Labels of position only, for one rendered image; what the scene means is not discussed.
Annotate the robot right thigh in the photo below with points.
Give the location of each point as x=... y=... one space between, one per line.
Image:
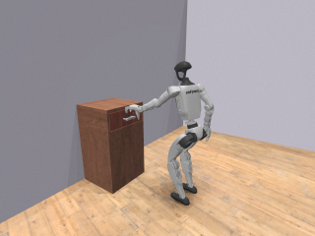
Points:
x=185 y=155

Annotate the left robot upper arm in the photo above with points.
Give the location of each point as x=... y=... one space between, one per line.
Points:
x=171 y=92

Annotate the handle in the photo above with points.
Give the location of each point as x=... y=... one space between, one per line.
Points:
x=129 y=118

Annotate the robot right foot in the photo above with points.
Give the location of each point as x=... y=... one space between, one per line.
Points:
x=192 y=189

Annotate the cabinet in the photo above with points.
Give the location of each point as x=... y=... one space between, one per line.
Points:
x=111 y=159

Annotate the right robot upper arm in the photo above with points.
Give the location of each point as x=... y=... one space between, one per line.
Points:
x=204 y=96

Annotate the robot right hand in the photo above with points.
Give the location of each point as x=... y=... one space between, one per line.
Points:
x=208 y=131

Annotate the robot left forearm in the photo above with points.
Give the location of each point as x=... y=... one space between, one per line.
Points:
x=147 y=106

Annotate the robot right forearm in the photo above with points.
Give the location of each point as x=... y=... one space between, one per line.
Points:
x=208 y=118

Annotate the drawer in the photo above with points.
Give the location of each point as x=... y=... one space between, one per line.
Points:
x=116 y=120

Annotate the robot left hand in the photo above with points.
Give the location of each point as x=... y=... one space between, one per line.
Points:
x=133 y=107

